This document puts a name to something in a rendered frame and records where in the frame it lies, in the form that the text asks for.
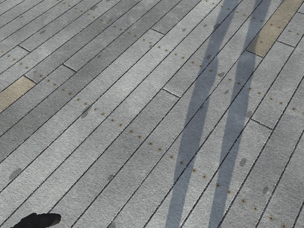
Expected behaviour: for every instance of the left robot hand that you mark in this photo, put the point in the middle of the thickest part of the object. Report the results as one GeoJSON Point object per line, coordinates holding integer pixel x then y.
{"type": "Point", "coordinates": [38, 221]}

